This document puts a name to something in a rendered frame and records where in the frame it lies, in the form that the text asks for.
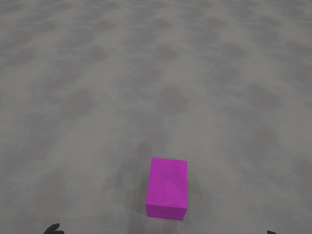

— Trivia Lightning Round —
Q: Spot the left robot hand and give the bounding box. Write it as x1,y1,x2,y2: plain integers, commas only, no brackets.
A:
43,223,64,234

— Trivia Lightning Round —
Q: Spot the carton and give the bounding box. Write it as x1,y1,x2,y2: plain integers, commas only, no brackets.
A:
145,157,187,220

